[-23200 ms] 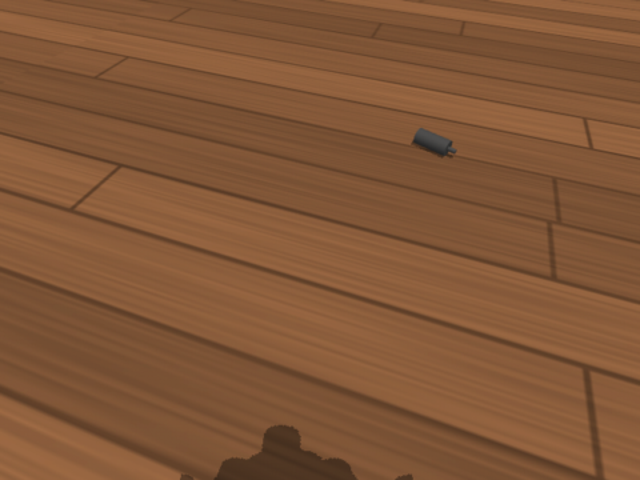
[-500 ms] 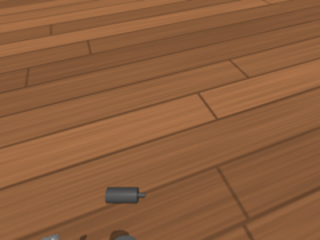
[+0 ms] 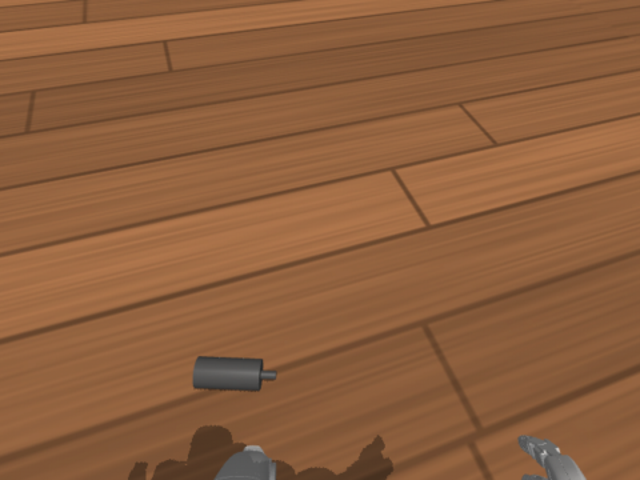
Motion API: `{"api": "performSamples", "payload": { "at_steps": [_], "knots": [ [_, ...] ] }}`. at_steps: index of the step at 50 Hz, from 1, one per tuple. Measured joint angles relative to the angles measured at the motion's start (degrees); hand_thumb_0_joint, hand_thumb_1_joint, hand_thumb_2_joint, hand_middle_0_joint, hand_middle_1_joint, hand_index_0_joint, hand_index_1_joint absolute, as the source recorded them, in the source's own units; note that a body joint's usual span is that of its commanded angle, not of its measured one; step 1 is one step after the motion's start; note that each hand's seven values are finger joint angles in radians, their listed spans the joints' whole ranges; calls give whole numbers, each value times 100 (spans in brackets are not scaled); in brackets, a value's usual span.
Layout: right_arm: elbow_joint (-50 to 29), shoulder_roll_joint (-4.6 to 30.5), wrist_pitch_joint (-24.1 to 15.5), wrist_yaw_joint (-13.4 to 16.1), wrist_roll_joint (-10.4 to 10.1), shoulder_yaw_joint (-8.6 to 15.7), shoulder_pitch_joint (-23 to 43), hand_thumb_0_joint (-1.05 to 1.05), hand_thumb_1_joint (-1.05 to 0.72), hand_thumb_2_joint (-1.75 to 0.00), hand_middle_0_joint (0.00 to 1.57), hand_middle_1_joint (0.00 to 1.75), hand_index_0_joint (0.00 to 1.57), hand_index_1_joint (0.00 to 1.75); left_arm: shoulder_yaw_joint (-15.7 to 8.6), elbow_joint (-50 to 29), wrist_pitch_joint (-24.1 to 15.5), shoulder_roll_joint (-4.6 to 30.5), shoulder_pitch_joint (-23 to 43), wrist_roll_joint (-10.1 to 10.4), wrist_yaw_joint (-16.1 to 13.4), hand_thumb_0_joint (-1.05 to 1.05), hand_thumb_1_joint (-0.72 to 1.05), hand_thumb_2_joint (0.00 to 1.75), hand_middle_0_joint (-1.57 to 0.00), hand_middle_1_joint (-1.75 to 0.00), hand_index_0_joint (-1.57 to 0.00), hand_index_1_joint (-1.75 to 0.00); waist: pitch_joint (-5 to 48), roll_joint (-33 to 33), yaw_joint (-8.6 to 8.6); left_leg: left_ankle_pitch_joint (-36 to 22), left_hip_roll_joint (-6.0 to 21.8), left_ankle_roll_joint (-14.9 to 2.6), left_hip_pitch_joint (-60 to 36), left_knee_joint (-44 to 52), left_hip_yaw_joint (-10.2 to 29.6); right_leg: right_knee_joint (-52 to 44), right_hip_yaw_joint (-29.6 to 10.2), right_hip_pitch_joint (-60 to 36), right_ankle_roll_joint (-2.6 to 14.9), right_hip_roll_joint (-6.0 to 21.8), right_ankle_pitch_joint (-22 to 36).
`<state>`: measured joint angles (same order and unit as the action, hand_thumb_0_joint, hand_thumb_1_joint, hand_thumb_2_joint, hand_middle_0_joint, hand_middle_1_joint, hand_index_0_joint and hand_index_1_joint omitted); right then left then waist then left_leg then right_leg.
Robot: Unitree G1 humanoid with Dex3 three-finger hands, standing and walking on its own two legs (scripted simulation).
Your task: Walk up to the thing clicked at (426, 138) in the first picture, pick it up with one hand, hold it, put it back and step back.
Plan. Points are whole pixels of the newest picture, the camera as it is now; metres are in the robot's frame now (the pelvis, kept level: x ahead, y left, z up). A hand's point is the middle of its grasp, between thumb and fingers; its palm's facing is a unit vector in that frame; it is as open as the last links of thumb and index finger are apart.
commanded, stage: walk up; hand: left
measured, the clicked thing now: (236, 373) +0.46 +0.23 -0.70
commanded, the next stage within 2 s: none
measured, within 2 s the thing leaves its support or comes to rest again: neither
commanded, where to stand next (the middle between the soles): +0.08 +0.01 m, yaw +1 degrees
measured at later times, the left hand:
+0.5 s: hand out of the picture +0.08 +0.27 -0.13, palm faces +0.00 -0.94 -0.35, open 7.4 cm
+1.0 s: hand out of the picture +0.07 +0.27 -0.12, palm faces +0.04 -0.93 -0.37, open 7.4 cm
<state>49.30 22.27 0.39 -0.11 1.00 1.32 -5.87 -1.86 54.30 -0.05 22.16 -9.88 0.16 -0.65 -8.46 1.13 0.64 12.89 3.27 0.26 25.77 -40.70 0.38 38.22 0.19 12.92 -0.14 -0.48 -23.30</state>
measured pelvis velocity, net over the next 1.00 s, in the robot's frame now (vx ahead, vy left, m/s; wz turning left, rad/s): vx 0.01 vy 0.00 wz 0.06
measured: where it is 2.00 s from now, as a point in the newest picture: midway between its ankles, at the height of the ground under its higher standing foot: outside the picture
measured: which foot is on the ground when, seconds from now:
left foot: down 0.00-1.00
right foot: down 0.00-1.00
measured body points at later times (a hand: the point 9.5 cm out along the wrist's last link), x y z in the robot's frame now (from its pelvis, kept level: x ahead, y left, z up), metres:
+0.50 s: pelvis +0.00 +0.01 +0.02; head +0.01 +0.02 +0.47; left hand +0.08 +0.32 -0.10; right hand +0.07 -0.29 -0.10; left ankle +0.06 +0.14 -0.71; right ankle -0.03 -0.14 -0.71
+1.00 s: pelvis +0.01 +0.00 +0.03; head +0.02 +0.00 +0.48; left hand +0.07 +0.32 -0.10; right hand +0.13 -0.29 -0.10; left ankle +0.06 +0.14 -0.71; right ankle -0.03 -0.14 -0.71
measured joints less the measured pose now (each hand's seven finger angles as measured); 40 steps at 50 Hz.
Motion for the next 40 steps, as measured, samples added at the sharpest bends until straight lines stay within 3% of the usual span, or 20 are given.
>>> {"api": "performSamples", "payload": {
  "at_steps": [2, 5, 6, 7, 8, 12, 22, 40],
  "knots": [
    [100, 20, 86, -4, -50, 24, 49, 0, -90, -90, 21, 30, 21, 30, 37, 104, -65, -87, -85, -91, -17, 0, 91, 90, -21, -30, -20, -30, 51, 198, -10, 145, 21, -15, -41, -32, 150, -83, 94, -106, -38, -76, 61],
    [236, -27, 128, -56, -43, 28, 31, 0, -90, -90, 20, 30, 21, 30, 78, 210, -75, -61, -273, -147, 7, 0, 91, 90, -21, -30, -20, -30, 241, 62, 89, 793, -212, -90, -243, -80, 108, 10, -78, -59, -35, 117, 6],
    [272, -4, 102, -80, -55, 38, 8, 0, -90, -90, 20, 30, 21, 30, 83, 259, -73, -66, -300, -145, 9, 0, 91, 90, -21, -30, -20, -30, 287, 88, 58, 542, -214, -122, -395, 107, 115, 8, -70, -69, -55, 146, 0],
    [320, 28, 68, -93, -66, 59, -16, 0, -90, -90, 20, 30, 21, 30, 88, 309, -78, -74, -289, -139, 9, 0, 91, 90, -21, -30, -20, -30, 317, 144, 2, 45, -192, -80, -505, 327, 142, 4, -13, -84, -81, 160, -7],
    [391, 36, 45, -93, -69, 83, -16, 0, -90, -90, 20, 30, 21, 30, 84, 352, -83, -73, -225, -130, 8, 1, 91, 90, -21, -30, -20, -30, 283, 151, -24, -90, -224, 6, -552, 398, 158, 2, 18, -118, -105, 204, -7],
    [663, -2, 46, -125, -49, 40, -18, 0, -90, -90, 20, 30, 21, 30, 85, 348, -151, -58, -68, -112, 24, 1, 91, 90, -21, -30, -20, -30, 234, 142, 21, -97, -241, 76, -697, 617, 132, -255, 3, -260, -142, 233, 167],
    [1172, -218, 19, -203, 6, -90, -188, 0, -90, -90, 20, 30, 21, 30, 118, 587, -145, -36, 244, -93, 90, 0, 91, 90, -21, -30, -20, -30, 469, -81, -127, -434, -257, 53, -923, 1300, 183, -1074, 76, -559, -135, 241, 581],
    [1403, -172, -22, -97, -43, -39, 85, 0, -90, -90, 20, 30, 21, 30, 133, 998, -114, -145, 387, -74, 66, 0, 91, 90, -21, -30, -20, -30, 520, -67, -101, -530, -260, 83, -1127, 1647, 294, -1615, 202, -892, -157, 228, 750]
  ]
}}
